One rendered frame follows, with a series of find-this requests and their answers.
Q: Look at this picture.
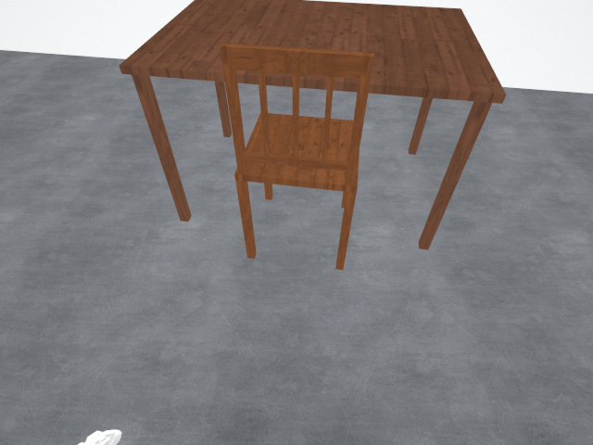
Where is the chair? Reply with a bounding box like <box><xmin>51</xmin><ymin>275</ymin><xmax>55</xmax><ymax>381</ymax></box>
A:
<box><xmin>220</xmin><ymin>43</ymin><xmax>374</xmax><ymax>270</ymax></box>

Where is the table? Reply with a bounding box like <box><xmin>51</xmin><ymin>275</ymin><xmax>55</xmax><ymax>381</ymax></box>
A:
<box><xmin>119</xmin><ymin>0</ymin><xmax>506</xmax><ymax>249</ymax></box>

